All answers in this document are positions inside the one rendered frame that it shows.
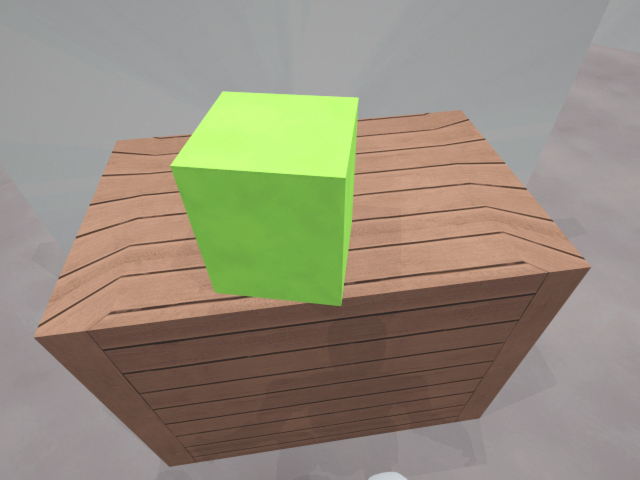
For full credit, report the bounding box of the pedestal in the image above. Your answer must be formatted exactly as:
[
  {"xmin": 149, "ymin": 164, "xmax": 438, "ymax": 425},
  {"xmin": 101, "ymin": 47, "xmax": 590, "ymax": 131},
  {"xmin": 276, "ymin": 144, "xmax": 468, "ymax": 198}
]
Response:
[{"xmin": 34, "ymin": 110, "xmax": 591, "ymax": 467}]

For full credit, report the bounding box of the carton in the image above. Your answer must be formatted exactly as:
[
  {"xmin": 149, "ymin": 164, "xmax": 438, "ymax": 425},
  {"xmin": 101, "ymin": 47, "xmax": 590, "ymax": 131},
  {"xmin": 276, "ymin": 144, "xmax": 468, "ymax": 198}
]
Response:
[{"xmin": 170, "ymin": 92, "xmax": 359, "ymax": 306}]

